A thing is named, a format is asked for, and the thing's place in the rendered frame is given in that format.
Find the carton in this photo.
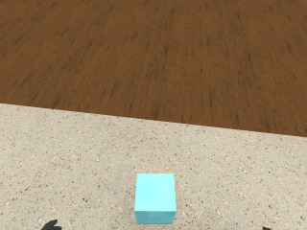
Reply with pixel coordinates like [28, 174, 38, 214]
[134, 173, 177, 224]

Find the left robot hand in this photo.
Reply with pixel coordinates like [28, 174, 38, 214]
[40, 219, 62, 230]

